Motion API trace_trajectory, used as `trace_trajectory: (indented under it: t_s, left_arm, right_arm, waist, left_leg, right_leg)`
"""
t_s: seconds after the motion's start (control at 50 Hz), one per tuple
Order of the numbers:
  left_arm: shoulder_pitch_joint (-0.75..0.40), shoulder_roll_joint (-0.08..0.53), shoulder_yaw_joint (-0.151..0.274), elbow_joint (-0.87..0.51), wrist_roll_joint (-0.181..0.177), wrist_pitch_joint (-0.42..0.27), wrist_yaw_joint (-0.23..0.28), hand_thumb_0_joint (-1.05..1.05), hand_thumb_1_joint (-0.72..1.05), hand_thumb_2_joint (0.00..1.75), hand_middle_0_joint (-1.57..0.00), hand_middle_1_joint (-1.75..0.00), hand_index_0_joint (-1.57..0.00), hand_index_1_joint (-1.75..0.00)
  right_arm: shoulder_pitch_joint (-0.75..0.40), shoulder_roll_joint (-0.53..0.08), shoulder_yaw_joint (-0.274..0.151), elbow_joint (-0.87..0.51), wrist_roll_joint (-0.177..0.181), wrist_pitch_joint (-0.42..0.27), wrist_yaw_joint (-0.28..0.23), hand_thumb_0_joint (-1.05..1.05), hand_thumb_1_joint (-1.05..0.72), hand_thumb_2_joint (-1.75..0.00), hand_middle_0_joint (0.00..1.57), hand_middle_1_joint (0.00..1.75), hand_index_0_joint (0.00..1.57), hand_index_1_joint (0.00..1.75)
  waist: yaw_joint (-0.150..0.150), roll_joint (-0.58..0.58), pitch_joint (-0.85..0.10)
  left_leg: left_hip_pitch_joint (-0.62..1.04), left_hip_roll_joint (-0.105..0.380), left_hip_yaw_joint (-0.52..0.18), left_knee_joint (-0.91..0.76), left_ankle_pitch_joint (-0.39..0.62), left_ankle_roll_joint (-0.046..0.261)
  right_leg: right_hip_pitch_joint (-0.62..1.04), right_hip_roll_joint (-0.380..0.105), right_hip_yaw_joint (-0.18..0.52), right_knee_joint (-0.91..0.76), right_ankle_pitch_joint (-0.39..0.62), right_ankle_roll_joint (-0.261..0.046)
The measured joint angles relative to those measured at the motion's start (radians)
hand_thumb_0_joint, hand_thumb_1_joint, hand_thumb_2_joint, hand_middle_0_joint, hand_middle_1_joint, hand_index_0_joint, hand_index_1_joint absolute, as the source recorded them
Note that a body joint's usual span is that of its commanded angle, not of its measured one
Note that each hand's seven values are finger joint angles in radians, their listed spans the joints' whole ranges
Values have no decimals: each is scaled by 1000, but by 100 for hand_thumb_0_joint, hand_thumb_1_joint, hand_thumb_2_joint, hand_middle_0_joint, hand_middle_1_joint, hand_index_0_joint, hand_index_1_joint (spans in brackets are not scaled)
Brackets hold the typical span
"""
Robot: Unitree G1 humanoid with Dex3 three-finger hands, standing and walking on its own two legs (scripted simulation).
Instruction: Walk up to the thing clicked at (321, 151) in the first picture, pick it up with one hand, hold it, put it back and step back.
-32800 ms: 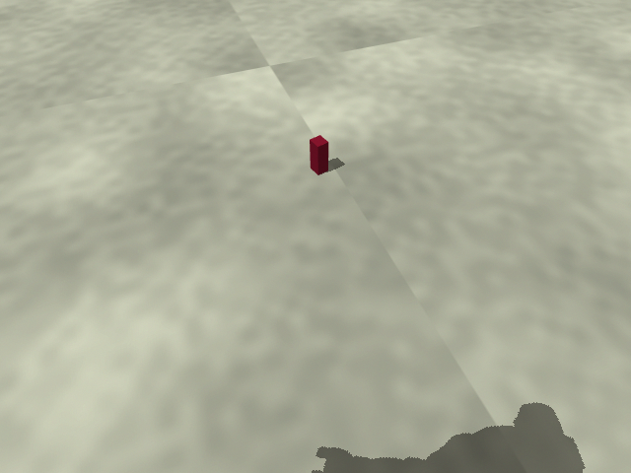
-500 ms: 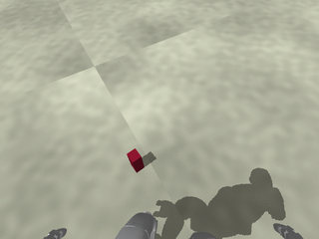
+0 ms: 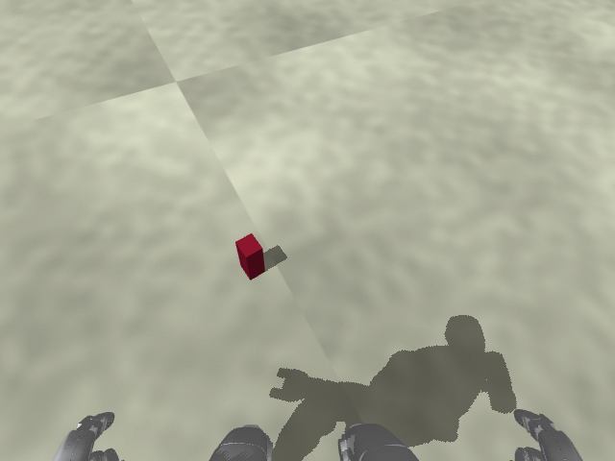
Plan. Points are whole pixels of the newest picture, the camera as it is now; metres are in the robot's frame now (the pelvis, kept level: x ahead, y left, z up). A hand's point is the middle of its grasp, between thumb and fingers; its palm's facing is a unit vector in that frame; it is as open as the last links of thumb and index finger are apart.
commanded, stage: step back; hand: left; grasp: from the side
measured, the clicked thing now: (251, 257) +0.71 +0.20 -0.68
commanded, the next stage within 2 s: none
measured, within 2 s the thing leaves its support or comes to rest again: neither
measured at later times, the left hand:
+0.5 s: hand out of the picture -0.03 +0.25 -0.15, palm faces +0.06 -0.91 -0.41, open 7.4 cm
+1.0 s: hand out of the picture -0.26 +0.20 -0.13, palm faces +0.02 -0.89 -0.45, open 7.4 cm
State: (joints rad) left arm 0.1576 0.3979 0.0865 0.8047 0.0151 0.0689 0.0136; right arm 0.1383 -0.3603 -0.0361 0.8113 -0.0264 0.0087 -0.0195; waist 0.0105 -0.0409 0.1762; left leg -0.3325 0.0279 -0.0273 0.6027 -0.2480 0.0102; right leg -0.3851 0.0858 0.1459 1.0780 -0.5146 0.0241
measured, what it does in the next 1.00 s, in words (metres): walks backwards: right foot, then left foot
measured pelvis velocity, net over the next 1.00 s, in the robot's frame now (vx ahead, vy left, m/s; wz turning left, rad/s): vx -0.32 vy -0.08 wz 0.02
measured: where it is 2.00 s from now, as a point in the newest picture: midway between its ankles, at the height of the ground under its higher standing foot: outside the picture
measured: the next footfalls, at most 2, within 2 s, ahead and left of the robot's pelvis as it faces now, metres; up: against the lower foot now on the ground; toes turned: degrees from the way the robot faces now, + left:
right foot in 0.10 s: -0.03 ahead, -0.14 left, +0.00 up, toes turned +2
left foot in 0.44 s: -0.13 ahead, +0.09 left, +0.00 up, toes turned +1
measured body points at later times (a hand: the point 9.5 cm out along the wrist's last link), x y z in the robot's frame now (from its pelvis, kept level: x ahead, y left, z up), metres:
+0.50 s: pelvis -0.16 -0.03 -0.01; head -0.09 -0.02 +0.43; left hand -0.04 +0.30 -0.12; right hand -0.06 -0.33 -0.13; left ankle -0.17 +0.09 -0.73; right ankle -0.07 -0.14 -0.72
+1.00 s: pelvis -0.32 -0.08 +0.00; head -0.28 -0.10 +0.45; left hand -0.26 +0.24 -0.10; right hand -0.20 -0.39 -0.13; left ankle -0.34 +0.08 -0.65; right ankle -0.30 -0.19 -0.73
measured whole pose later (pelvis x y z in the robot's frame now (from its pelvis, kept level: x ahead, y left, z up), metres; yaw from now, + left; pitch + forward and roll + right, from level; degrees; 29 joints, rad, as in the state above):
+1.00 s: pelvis -0.32 -0.08 +0.00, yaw +1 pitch -2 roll +2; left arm 0.22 0.35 0.06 0.89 0.04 0.03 0.02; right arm 0.16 -0.41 -0.05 0.86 0.00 0.06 -0.01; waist 0.03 0.03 0.11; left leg -0.48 -0.10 -0.16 1.15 -0.44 -0.01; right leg -0.29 -0.02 0.03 0.64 -0.32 -0.02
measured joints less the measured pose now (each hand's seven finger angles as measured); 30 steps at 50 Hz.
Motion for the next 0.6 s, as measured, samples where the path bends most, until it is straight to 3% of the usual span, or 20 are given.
trace_trajectory:
  t_s: [0.08, 0.12, 0.14, 0.2, 0.24, 0.28, 0.34, 0.4, 0.44, 0.48, 0.5, 0.54, 0.6]
  left_arm:
    - [16, 6, 2, 18, 3, -13, -4, 1, 91, 90, -20, -30, -20, -30]
    - [10, -18, 1, 43, 10, -23, -4, 1, 91, 90, -20, -30, -20, -30]
    - [12, -34, -4, 48, 16, -26, -7, 1, 91, 90, -20, -30, -20, -30]
    - [46, -45, -19, 39, 23, -24, -17, 1, 91, 90, -20, -30, -20, -30]
    - [57, -51, -20, 36, 22, -21, -13, 1, 90, 90, -20, -30, -20, -30]
    - [51, -53, -18, 29, 25, -19, -9, 1, 90, 90, -20, -30, -20, -30]
    - [26, -46, -17, -1, 30, -24, 2, 1, 90, 90, -20, -30, -20, -30]
    - [-15, -31, -16, -35, 28, -26, 11, 1, 90, 90, -20, -30, -20, -30]
    - [-43, -18, -18, -54, 19, -21, 12, 1, 90, 90, -20, -30, -20, -30]
    - [-72, 5, -15, -54, 11, -9, 11, 1, 90, 90, -20, -30, -20, -30]
    - [-74, 7, -14, -49, 6, -3, 13, 1, 90, 90, -20, -30, -20, -30]
    - [-65, -5, -17, -27, 5, 9, 16, 1, 91, 90, -20, -30, -20, -30]
    - [-40, -11, -19, -2, -5, 15, 5, 1, 91, 90, -20, -30, -20, -30]
  right_arm:
    - [-40, -22, -3, -35, 0, 7, 5, 1, -90, -90, 21, 30, 20, 30]
    - [-60, -47, -11, -33, 10, 20, 5, 1, -90, -90, 21, 30, 20, 30]
    - [-62, -57, -17, -26, 17, 29, 4, 1, -90, -90, 21, 30, 20, 30]
    - [-35, -47, -22, 3, 27, 48, -7, 1, -90, -90, 21, 30, 20, 30]
    - [-11, -47, -17, 16, 33, 47, -5, 1, -90, -90, 21, 30, 20, 30]
    - [14, -50, -13, 22, 36, 40, -7, 1, -90, -90, 21, 30, 20, 30]
    - [41, -52, -8, 31, 33, 33, -10, 1, -90, -90, 21, 30, 20, 30]
    - [53, -43, -6, 41, 25, 29, -10, 1, -90, -90, 20, 30, 20, 30]
    - [60, -34, -5, 45, 18, 22, -5, 1, -90, -90, 20, 30, 20, 30]
    - [47, 0, -6, 60, 6, 20, -1, 1, -90, -90, 20, 30, 20, 30]
    - [46, 9, -1, 61, 1, 22, 5, 1, -90, -90, 21, 30, 20, 30]
    - [48, 10, 7, 57, -6, 23, 15, 1, -90, -90, 21, 30, 20, 30]
    - [47, 12, 11, 53, -13, 23, 11, 1, -90, -90, 21, 30, 20, 30]
  waist:
    - [8, 12, 12]
    - [-1, 74, 30]
    - [-12, 107, 33]
    - [15, 79, -7]
    - [20, 62, -27]
    - [13, 58, -39]
    - [6, 63, -32]
    - [-6, 62, -7]
    - [-15, 51, 9]
    - [-2, -19, 44]
    - [6, -34, 47]
    - [-11, -9, 33]
    - [-19, 11, 0]
  left_leg:
    - [-71, 20, 21, 70, 4, -24]
    - [-103, 54, -10, 124, -2, -33]
    - [-117, 51, -48, 146, -17, -20]
    - [-165, -63, -91, 374, -233, -14]
    - [-170, -119, -101, 501, -253, -12]
    - [-157, -144, -106, 559, -250, -17]
    - [-90, -129, -93, 479, -257, -26]
    - [-5, -88, -57, 282, -259, -27]
    - [62, -65, -21, 99, -171, -18]
    - [81, -101, 14, 56, -115, 0]
    - [76, -102, 25, 61, -109, 5]
    - [54, -70, 5, 73, -96, 12]
    - [38, -32, -11, 28, -46, 9]
  right_leg:
    - [112, -58, -60, -303, 76, -5]
    - [159, -31, -97, -406, 100, -22]
    - [158, -15, -118, -406, 111, -30]
    - [113, -53, -93, -378, 129, -45]
    - [102, -78, -81, -404, 161, -46]
    - [85, -94, -89, -430, 191, -44]
    - [51, -98, -110, -441, 226, -42]
    - [11, -102, -146, -418, 244, -39]
    - [-24, -113, -169, -375, 242, -33]
    - [-49, -146, -134, -326, 244, -34]
    - [-64, -132, -106, -290, 177, -39]
    - [-94, -62, -79, -134, 16, -37]
    - [-106, 10, -35, 77, -13, -39]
